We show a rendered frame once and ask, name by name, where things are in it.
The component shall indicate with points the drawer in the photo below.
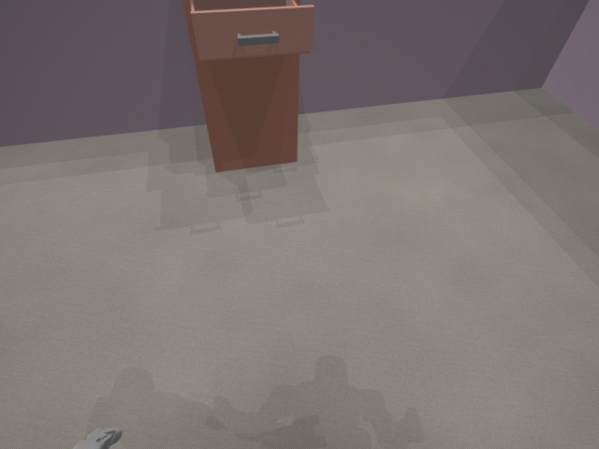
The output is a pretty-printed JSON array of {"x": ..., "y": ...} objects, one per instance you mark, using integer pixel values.
[{"x": 216, "y": 24}]

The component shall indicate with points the cabinet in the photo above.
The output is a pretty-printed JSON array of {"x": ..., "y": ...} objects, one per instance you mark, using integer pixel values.
[{"x": 251, "y": 107}]

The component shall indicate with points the left robot hand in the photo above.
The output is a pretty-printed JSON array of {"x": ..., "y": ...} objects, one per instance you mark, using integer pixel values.
[{"x": 101, "y": 438}]

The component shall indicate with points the handle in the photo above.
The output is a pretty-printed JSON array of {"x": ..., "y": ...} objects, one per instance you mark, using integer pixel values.
[{"x": 258, "y": 39}]

